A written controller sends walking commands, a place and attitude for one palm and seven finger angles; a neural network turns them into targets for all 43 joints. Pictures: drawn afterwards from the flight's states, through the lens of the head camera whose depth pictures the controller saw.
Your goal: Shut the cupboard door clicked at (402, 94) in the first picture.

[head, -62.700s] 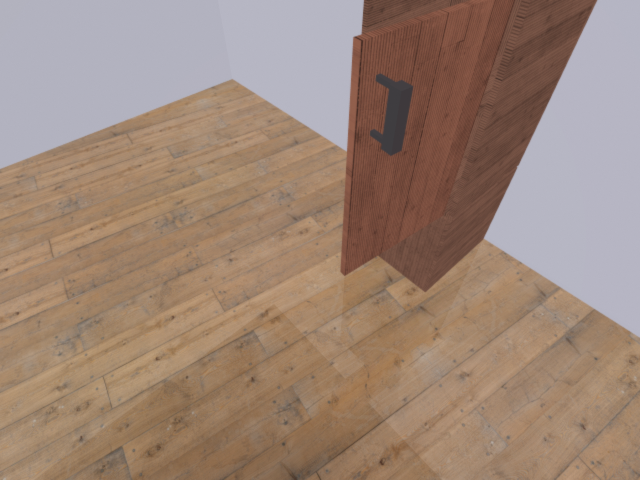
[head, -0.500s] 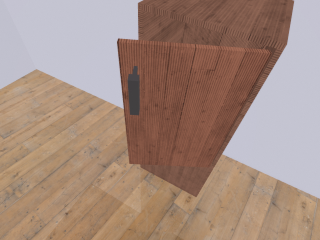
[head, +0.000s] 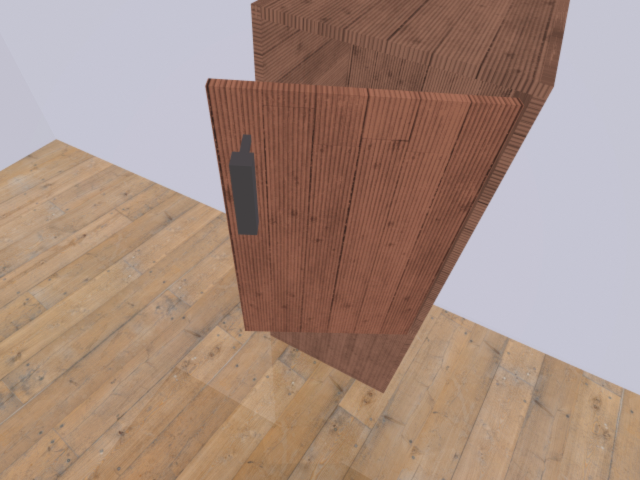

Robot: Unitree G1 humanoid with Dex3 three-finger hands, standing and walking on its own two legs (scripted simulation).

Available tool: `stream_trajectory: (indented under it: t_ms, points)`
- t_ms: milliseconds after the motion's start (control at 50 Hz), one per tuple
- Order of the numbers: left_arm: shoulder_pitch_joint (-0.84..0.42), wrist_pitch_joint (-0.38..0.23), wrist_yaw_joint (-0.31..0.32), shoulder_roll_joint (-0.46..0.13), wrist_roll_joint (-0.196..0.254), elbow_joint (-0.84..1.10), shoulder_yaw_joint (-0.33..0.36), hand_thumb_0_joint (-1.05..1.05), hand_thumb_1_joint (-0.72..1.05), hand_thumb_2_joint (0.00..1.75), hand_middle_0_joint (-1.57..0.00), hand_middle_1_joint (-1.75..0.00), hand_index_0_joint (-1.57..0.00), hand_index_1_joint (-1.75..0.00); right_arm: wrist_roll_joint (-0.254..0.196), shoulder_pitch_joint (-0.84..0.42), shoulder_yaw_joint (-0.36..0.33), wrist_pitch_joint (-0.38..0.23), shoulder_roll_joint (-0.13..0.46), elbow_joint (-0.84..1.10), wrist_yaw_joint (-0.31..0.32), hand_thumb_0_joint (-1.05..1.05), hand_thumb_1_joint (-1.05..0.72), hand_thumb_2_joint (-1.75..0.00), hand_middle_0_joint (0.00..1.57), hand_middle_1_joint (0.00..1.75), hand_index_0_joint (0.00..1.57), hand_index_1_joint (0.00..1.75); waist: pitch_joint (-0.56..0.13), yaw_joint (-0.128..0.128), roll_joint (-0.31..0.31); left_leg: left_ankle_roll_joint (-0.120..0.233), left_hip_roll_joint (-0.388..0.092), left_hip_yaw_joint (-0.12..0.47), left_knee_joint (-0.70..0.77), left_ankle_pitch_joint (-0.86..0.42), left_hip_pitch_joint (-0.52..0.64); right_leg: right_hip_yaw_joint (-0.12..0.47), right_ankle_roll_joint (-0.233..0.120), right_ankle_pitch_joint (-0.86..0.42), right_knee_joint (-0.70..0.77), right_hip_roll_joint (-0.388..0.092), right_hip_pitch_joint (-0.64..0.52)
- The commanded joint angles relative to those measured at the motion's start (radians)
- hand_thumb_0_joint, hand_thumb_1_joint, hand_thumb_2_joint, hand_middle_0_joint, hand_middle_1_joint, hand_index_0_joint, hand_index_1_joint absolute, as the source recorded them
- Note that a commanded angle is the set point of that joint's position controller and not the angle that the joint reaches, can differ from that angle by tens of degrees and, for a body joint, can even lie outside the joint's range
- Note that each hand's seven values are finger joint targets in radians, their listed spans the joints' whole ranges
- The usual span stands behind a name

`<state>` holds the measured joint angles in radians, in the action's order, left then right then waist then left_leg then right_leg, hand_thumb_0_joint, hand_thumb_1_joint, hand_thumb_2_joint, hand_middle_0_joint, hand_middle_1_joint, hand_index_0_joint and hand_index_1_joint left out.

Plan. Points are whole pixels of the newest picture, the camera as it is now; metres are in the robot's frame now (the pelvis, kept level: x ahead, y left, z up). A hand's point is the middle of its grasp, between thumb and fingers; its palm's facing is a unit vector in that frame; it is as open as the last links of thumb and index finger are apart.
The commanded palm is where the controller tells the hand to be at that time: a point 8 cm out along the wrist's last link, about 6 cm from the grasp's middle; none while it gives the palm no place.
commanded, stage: shuffle to correct the standing spot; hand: left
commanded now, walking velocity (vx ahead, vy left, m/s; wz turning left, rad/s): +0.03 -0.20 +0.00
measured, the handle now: (247, 185) +0.45 +0.12 +0.12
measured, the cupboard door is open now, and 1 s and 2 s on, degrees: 27 27 27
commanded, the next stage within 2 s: come to a stop and stand still in 0.24 s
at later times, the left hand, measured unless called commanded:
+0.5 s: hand out of the picture +0.14 +0.04 -0.18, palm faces -0.02 -0.99 -0.16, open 7.4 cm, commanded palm none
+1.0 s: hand out of the picture +0.06 +0.15 -0.19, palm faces +0.06 -0.95 -0.31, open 7.4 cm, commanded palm none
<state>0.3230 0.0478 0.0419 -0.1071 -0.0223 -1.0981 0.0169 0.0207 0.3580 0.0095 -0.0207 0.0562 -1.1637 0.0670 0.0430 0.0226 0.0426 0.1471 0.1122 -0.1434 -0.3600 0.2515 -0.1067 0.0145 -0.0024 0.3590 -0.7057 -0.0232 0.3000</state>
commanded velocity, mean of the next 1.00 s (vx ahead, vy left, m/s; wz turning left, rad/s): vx -0.03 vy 0.03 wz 0.00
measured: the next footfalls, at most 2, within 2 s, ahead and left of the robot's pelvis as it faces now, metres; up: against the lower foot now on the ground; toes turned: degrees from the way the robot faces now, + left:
right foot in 0.44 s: +0.09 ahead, -0.26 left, +0.00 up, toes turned -4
left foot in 0.86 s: +0.11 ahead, +0.00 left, +0.00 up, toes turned +0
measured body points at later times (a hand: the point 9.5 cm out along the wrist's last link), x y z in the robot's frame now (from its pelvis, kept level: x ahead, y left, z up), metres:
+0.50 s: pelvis +0.05 -0.12 -0.01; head +0.10 -0.12 +0.44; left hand +0.14 +0.09 -0.17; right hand -0.02 -0.35 -0.16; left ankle -0.02 +0.01 -0.73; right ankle +0.05 -0.26 -0.74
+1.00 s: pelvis +0.03 -0.07 -0.03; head +0.03 -0.07 +0.42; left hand +0.05 +0.20 -0.17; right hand +0.19 -0.30 -0.15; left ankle +0.07 +0.00 -0.74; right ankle +0.06 -0.24 -0.74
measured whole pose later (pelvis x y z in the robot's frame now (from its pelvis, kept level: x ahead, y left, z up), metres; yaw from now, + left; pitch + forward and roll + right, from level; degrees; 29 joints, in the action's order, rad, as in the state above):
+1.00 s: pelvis +0.03 -0.07 -0.03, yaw +1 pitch -2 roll -1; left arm 0.32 0.05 0.04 -0.24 -0.04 -0.90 0.02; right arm 0.03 0.14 -0.04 0.05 0.21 -0.79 0.00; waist 0.02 -0.04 -0.04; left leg 0.07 0.04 -0.04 -0.79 0.36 -0.40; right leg 0.03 0.03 0.36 -0.75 -0.07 0.35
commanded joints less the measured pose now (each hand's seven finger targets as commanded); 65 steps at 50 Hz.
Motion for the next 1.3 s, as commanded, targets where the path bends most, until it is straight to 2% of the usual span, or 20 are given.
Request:
stream_trajectory:
  t_ms: [0,340,380,400,420,440,460,520,580,760,780,800,820,860,920,980,1020,1100,1200,1280]
  points:
    - [0.023,0.0,-0.007,-0.045,-0.003,0.073,0.031,0.0,0.9,0.9,-0.2,-0.3,-0.2,-0.3,0.002,0.094,-0.038,-0.009,0.144,0.016,0.014,0.0,-0.9,-0.9,0.2,0.3,0.2,0.3,0.09,0.005,-0.043,-0.074,-0.431,0.367,0.144,-0.198,0.003,0.047,0.003,0.02,-0.183,-0.039,0.222]
    - [-0.139,0.002,-0.047,-0.068,0.002,0.183,0.046,0.0,0.9,0.9,-0.2,-0.3,-0.2,-0.3,0.022,0.092,-0.084,0.007,0.23,0.061,-0.001,0.0,-0.9,-0.9,0.2,0.3,0.2,0.3,0.012,0.023,-0.264,-0.042,-0.391,0.211,-0.014,-0.466,-0.009,-0.084,0.014,-0.017,0.037,-0.027,0.116]
    - [-0.025,-0.033,-0.037,-0.084,0.006,0.144,0.047,0.0,0.9,0.9,-0.2,-0.3,-0.2,-0.3,0.014,0.059,-0.078,0.006,0.215,0.072,-0.012,0.0,-0.9,-0.9,0.2,0.3,0.2,0.3,-0.059,-0.037,-0.212,-0.102,-0.309,0.157,-0.142,-0.377,-0.042,-0.095,0.017,-0.207,0.289,-0.013,-0.106]
    - [0.045,-0.057,-0.025,-0.136,0.007,0.112,0.048,0.0,0.9,0.9,-0.2,-0.3,-0.2,-0.3,0.0,0.082,-0.068,0.0,0.173,0.067,-0.027,0.0,-0.9,-0.9,0.2,0.3,0.2,0.3,-0.129,-0.059,-0.092,-0.148,-0.245,0.127,-0.236,-0.189,-0.139,-0.016,0.007,-0.39,0.334,-0.092,-0.299]
    - [0.068,-0.074,-0.008,-0.215,0.006,0.097,0.056,0.0,0.9,0.9,-0.2,-0.3,-0.2,-0.3,-0.014,0.112,-0.051,0.001,0.092,0.083,-0.033,0.0,-0.9,-0.9,0.2,0.3,0.2,0.3,-0.218,-0.049,0.153,-0.191,-0.154,0.073,-0.332,0.222,-0.273,0.179,-0.036,-0.702,0.297,-0.305,-0.436]
    - [0.06,-0.074,-0.006,-0.249,0.007,0.112,0.052,0.0,0.9,0.9,-0.2,-0.3,-0.2,-0.3,-0.02,0.101,-0.054,0.013,0.118,0.101,-0.026,0.0,-0.9,-0.9,0.2,0.3,0.2,0.3,-0.213,-0.048,0.177,-0.188,-0.131,0.121,-0.408,0.385,-0.258,0.224,-0.107,-0.859,0.297,-0.379,-0.345]
    - [0.008,-0.073,-0.004,-0.251,-0.001,0.128,0.047,0.0,0.9,0.9,-0.2,-0.3,-0.2,-0.3,-0.018,0.098,-0.059,0.013,0.118,0.103,-0.028,0.0,-0.9,-0.9,0.2,0.3,0.2,0.3,-0.143,-0.029,0.108,-0.183,-0.139,0.143,-0.44,0.363,-0.259,0.174,-0.147,-0.874,0.283,-0.371,-0.267]
    - [-0.007,-0.08,0.012,-0.208,0.001,0.123,0.042,0.0,0.9,0.9,-0.2,-0.3,-0.2,-0.3,-0.016,0.002,-0.061,0.037,0.134,0.119,-0.027,0.0,-0.9,-0.9,0.2,0.3,0.2,0.3,-0.05,-0.053,0.254,-0.208,-0.141,0.144,-0.583,0.347,-0.368,0.181,-0.17,-1.193,0.242,-0.352,-0.268]
    - [0.005,-0.068,0.022,-0.227,0.0,0.141,0.064,0.0,0.9,0.9,-0.2,-0.3,-0.2,-0.3,-0.012,-0.065,-0.074,0.056,0.152,0.15,-0.044,0.0,-0.9,-0.9,0.2,0.3,0.2,0.3,-0.077,-0.075,0.091,-0.223,-0.105,0.137,-0.694,0.262,-0.4,0.147,-0.195,-1.118,0.253,-0.354,-0.273]
    - [-0.101,-0.047,0.015,-0.259,-0.02,0.226,0.08,0.0,0.9,0.9,-0.2,-0.3,-0.2,-0.3,-0.016,-0.143,-0.078,0.055,0.156,0.237,-0.07,0.0,-0.9,-0.9,0.2,0.3,0.2,0.3,-0.06,-0.033,0.176,-0.214,-0.112,0.129,-0.371,0.118,-0.204,0.087,-0.146,-0.519,0.265,-0.297,-0.043]
    - [-0.143,-0.058,0.034,-0.372,-0.009,0.249,0.04,0.0,0.9,0.9,-0.2,-0.3,-0.2,-0.3,0.007,-0.102,-0.082,0.045,0.274,0.338,-0.078,0.0,-0.9,-0.9,0.2,0.3,0.2,0.3,-0.085,0.057,-0.148,-0.184,-0.135,0.24,-0.101,0.05,-0.08,0.158,-0.093,-0.45,0.127,-0.284,-0.05]
    - [-0.128,-0.036,0.03,-0.287,-0.003,0.302,0.047,0.0,0.9,0.9,-0.2,-0.3,-0.2,-0.3,0.009,-0.106,-0.105,0.026,0.257,0.361,-0.074,0.0,-0.9,-0.9,0.2,0.3,0.2,0.3,-0.202,0.034,-0.273,-0.173,-0.177,0.18,-0.093,-0.036,-0.037,-0.012,-0.043,-0.129,-0.003,-0.14,0.035]
    - [-0.096,-0.028,0.019,-0.231,0.001,0.316,0.035,0.0,0.9,0.9,-0.2,-0.3,-0.2,-0.3,0.02,-0.153,-0.118,0.023,0.325,0.396,-0.067,0.0,-0.9,-0.9,0.2,0.3,0.2,0.3,-0.213,0.015,-0.496,-0.114,-0.303,0.376,-0.064,-0.185,-0.014,-0.084,-0.004,0.137,-0.117,-0.017,0.168]
    - [-0.01,-0.03,0.009,-0.205,0.005,0.312,0.03,0.0,0.9,0.9,-0.2,-0.3,-0.2,-0.3,0.024,-0.222,-0.115,0.046,0.342,0.461,-0.053,0.0,-0.9,-0.9,0.2,0.3,0.2,0.3,-0.172,-0.039,-0.262,-0.046,-0.32,0.28,-0.093,-0.102,-0.207,-0.062,-0.012,0.133,-0.119,-0.029,0.056]
    - [0.044,-0.022,0.002,-0.223,-0.022,0.274,0.029,0.0,0.9,0.9,-0.2,-0.3,-0.2,-0.3,0.011,-0.265,-0.089,0.045,0.289,0.477,-0.057,0.0,-0.9,-0.9,0.2,0.3,0.2,0.3,-0.035,-0.058,-0.161,-0.079,-0.252,0.297,-0.123,0.081,-0.403,-0.063,-0.007,-0.01,-0.015,-0.005,0.0]
    - [0.01,-0.032,0.0,-0.255,-0.023,0.297,0.025,0.0,0.9,0.9,-0.2,-0.3,-0.2,-0.3,0.006,-0.191,-0.078,0.049,0.253,0.467,-0.061,0.0,-0.9,-0.9,0.2,0.3,0.2,0.3,0.054,-0.022,0.081,-0.125,-0.132,0.218,-0.22,0.241,-0.358,0.128,-0.065,0.083,0.17,-0.075,0.153]
    - [-0.053,-0.028,0.003,-0.276,-0.015,0.325,0.032,0.0,0.9,0.9,-0.2,-0.3,-0.2,-0.3,0.008,-0.13,-0.081,0.049,0.255,0.455,-0.061,0.0,-0.9,-0.9,0.2,0.3,0.2,0.3,0.062,0.019,0.09,-0.132,-0.126,0.202,-0.247,0.218,-0.257,0.154,-0.075,0.173,0.213,-0.101,0.266]
    - [0.021,-0.024,0.006,-0.215,-0.008,0.316,0.018,0.0,0.9,0.9,-0.2,-0.3,-0.2,-0.3,0.008,-0.113,-0.087,0.019,0.312,0.434,-0.061,0.0,-0.9,-0.9,0.2,0.3,0.2,0.3,-0.019,-0.011,-0.218,-0.071,-0.314,0.447,0.079,0.205,-0.254,-0.037,0.008,0.058,-0.054,0.014,0.147]
    - [0.065,-0.04,0.0,-0.18,0.0,0.264,0.012,0.0,0.9,0.9,-0.2,-0.3,-0.2,-0.3,0.003,-0.127,-0.07,0.008,0.271,0.386,-0.051,0.0,-0.9,-0.9,0.2,0.3,0.2,0.3,-0.089,-0.049,-0.087,-0.044,-0.293,0.332,0.004,-0.101,-0.207,-0.01,0.001,-0.008,0.053,-0.013,0.016]
    - [0.067,-0.054,0.005,-0.198,0.003,0.242,0.008,0.0,0.9,0.9,-0.2,-0.3,-0.2,-0.3,-0.007,-0.099,-0.055,0.005,0.213,0.344,-0.052,0.0,-0.9,-0.9,0.2,0.3,0.2,0.3,-0.075,-0.032,-0.031,-0.109,-0.188,0.231,-0.07,-0.058,-0.222,0.113,-0.061,-0.196,0.247,-0.102,-0.059]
